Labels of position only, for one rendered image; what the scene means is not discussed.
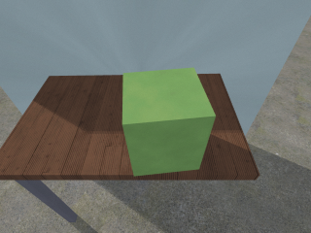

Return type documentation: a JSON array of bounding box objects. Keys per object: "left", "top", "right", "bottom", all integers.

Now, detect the carton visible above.
[{"left": 122, "top": 67, "right": 216, "bottom": 177}]

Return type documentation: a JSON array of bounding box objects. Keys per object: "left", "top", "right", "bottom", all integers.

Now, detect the table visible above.
[{"left": 0, "top": 74, "right": 260, "bottom": 222}]

